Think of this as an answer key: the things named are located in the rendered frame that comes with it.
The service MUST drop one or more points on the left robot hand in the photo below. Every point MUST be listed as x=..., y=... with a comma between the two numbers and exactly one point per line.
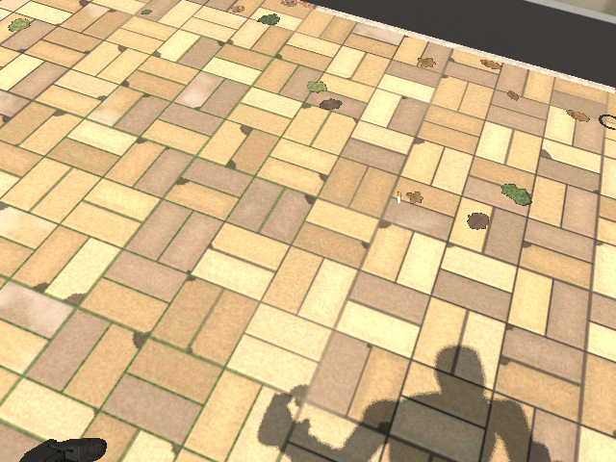
x=72, y=450

